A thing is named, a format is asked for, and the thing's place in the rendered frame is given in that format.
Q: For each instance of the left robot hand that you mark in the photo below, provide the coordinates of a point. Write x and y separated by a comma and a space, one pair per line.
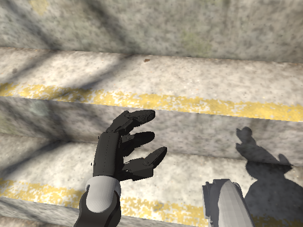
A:
112, 148

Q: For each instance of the robot left forearm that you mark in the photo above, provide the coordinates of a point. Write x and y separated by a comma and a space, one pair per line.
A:
100, 204

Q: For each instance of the robot right thigh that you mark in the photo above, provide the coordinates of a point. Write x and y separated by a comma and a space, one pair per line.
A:
224, 205

